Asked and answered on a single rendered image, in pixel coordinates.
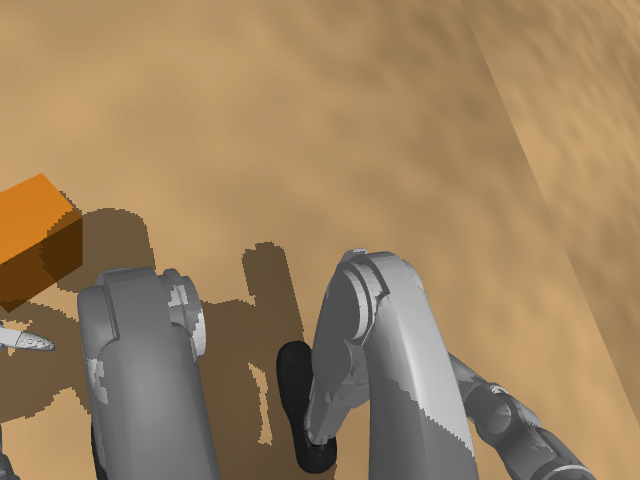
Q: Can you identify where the carton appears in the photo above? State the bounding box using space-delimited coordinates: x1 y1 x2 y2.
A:
0 173 83 313

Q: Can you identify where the right robot foot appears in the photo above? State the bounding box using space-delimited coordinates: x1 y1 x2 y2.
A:
276 341 337 474

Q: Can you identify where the right robot arm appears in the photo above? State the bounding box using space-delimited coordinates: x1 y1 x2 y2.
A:
464 382 597 480

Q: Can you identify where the left robot hand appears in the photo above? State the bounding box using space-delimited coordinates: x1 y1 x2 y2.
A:
0 321 55 351

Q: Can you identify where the right robot hand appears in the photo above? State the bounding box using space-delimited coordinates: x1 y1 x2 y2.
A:
448 352 488 404

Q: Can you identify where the left robot arm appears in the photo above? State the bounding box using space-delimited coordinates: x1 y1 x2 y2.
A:
0 424 20 480

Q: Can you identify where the left robot foot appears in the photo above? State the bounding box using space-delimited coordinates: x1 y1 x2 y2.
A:
91 423 108 480

